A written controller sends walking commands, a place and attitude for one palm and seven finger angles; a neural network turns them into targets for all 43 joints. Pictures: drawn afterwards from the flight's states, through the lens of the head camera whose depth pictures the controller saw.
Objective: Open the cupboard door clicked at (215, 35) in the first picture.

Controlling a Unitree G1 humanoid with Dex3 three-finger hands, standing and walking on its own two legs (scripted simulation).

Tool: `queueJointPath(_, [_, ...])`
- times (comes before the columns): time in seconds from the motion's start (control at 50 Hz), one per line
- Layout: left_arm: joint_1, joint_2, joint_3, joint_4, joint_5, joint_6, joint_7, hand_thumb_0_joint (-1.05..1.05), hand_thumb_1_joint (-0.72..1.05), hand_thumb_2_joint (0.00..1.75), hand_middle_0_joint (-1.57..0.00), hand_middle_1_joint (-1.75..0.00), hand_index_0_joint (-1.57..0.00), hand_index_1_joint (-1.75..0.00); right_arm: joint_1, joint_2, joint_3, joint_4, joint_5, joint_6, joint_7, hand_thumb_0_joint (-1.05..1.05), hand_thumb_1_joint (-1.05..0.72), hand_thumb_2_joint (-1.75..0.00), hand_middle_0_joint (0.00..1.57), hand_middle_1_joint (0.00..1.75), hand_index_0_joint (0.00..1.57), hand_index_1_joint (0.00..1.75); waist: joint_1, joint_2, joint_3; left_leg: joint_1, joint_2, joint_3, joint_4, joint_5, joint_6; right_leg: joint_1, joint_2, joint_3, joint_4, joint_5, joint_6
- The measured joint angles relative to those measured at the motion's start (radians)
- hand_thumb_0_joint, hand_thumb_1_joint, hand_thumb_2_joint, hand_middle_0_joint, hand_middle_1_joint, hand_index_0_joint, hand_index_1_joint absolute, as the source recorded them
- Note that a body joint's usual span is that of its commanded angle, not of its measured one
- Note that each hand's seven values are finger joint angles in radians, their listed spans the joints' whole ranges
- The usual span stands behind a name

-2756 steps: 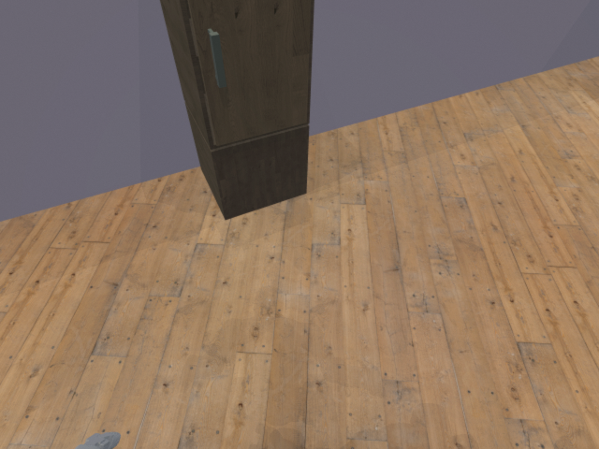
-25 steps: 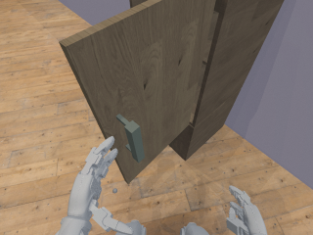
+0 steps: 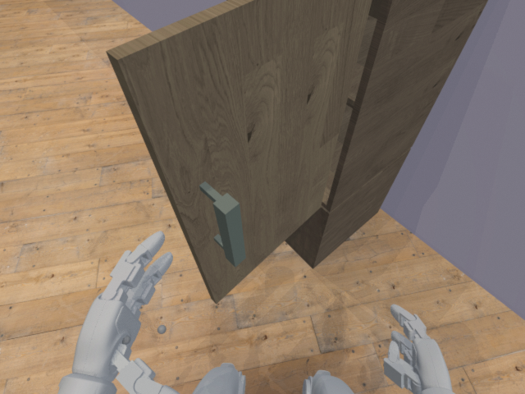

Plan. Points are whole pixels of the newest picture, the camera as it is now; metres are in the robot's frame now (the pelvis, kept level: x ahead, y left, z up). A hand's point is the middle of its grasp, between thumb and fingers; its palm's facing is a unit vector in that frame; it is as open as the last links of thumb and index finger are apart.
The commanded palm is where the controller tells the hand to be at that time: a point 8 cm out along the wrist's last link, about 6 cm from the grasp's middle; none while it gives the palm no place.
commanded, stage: draw the hand back to the body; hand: left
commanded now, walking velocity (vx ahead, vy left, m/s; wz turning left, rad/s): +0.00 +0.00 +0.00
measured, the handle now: (222, 225) +0.34 +0.09 +0.07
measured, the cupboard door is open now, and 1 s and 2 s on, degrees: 95 95 95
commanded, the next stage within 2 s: step back with the hand held close in 1.48 s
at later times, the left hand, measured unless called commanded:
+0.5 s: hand (77, 310) +0.19 +0.21 +0.14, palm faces +0.08 -0.97 -0.24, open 15.7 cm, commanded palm +0.15 +0.26 +0.17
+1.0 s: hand out of the picture +0.22 +0.28 +0.22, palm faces +0.39 -0.82 -0.41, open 10.3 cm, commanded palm +0.17 +0.32 +0.25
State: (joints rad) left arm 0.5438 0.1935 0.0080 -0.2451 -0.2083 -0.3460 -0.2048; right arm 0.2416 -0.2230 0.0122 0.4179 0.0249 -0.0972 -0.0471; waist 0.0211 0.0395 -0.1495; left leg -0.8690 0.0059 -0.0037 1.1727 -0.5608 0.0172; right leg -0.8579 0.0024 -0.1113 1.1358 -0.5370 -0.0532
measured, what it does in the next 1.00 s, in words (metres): rises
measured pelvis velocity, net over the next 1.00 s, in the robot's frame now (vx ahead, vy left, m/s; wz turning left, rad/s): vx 0.03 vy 0.03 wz -0.01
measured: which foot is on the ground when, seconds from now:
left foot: down 0.00-1.00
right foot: down 0.00-1.00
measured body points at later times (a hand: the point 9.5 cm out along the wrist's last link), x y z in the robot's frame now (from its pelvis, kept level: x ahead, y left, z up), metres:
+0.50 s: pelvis +0.01 +0.02 +0.05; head +0.02 +0.01 +0.50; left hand +0.18 +0.26 +0.16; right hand +0.21 -0.21 -0.01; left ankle +0.01 +0.11 -0.65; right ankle +0.01 -0.09 -0.65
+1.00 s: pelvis +0.03 +0.03 +0.09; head +0.02 +0.01 +0.54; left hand +0.19 +0.32 +0.25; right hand +0.22 -0.18 +0.01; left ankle +0.01 +0.11 -0.65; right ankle +0.01 -0.09 -0.65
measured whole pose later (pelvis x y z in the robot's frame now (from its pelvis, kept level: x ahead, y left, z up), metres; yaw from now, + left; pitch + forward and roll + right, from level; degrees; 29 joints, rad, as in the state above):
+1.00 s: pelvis +0.03 +0.03 +0.09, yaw -1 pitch -3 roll -1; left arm 0.52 0.34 0.27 -0.40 -0.05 -0.06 0.12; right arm 0.20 -0.23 0.05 0.61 0.00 -0.12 -0.07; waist 0.07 0.06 0.00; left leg -0.12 -0.03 0.03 0.46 -0.29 0.05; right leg -0.12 0.00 -0.06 0.43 -0.26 0.00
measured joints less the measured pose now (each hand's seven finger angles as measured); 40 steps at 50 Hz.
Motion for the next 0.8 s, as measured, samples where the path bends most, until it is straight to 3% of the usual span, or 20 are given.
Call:
queueJointPath(0.14, [0.033,0.029,0.062,-0.046,-0.037,0.050,-0.001,-0.01,-0.50,0.30,-0.15,-0.30,-0.15,-0.30,0.020,0.005,0.014,0.004,0.017,0.011,-0.011,0.02,-0.90,-0.90,0.20,0.30,0.20,0.30,-0.008,0.015,0.007,0.096,-0.001,-0.001,-0.079,0.026,0.004,0.100,0.003,0.001,-0.086,0.029,0.008])
queueJointPath(0.42, [0.053,0.069,0.144,-0.084,-0.099,0.123,-0.065,-0.01,-0.47,0.32,-0.15,-0.30,-0.15,-0.30,0.025,-0.018,0.020,0.033,0.030,-0.045,-0.023,0.02,-0.90,-0.90,0.20,0.30,0.20,0.30,0.002,0.019,0.021,0.254,-0.005,-0.002,-0.205,0.066,0.015,0.267,0.007,0.004,-0.230,0.080,0.022])
queueJointPath(0.5, [0.074,0.110,0.129,-0.146,0.050,0.217,0.119,-0.01,-0.39,0.35,-0.16,-0.30,-0.16,-0.30,0.018,-0.007,0.024,0.050,0.012,-0.029,-0.048,0.02,-0.90,-0.90,0.20,0.30,0.20,0.30,0.017,0.012,0.028,0.331,-0.008,0.010,-0.278,0.092,0.021,0.338,0.006,0.017,-0.297,0.105,0.027])
queueJointPath(0.56, [0.103,0.110,0.118,-0.173,0.114,0.272,0.227,-0.01,-0.31,0.38,-0.16,-0.30,-0.16,-0.30,0.013,-0.001,0.031,0.061,0.005,-0.015,-0.056,0.02,-0.90,-0.90,0.20,0.30,0.20,0.30,0.018,0.018,0.041,0.396,-0.013,0.015,-0.346,0.119,0.023,0.402,0.004,0.023,-0.364,0.133,0.033])
queueJointPath(0.66, [0.087,0.115,0.120,-0.167,0.158,0.304,0.311,-0.01,-0.16,0.45,-0.17,-0.30,-0.17,-0.30,0.006,-0.001,0.047,0.099,-0.005,-0.016,-0.062,0.02,-0.90,-0.90,0.20,0.30,0.20,0.30,0.030,0.021,0.076,0.500,-0.024,0.018,-0.448,0.161,0.030,0.505,-0.003,0.028,-0.463,0.174,0.041])
queueJointPath(0.8, [0.024,0.120,0.170,-0.148,0.169,0.305,0.338,0.00,0.08,0.55,-0.18,-0.30,-0.18,-0.31,-0.012,-0.001,0.057,0.158,-0.015,-0.032,-0.049,0.02,-0.90,-0.90,0.20,0.30,0.20,0.30,0.039,0.023,0.118,0.628,-0.036,0.024,-0.578,0.213,0.034,0.628,-0.010,0.036,-0.584,0.222,0.048])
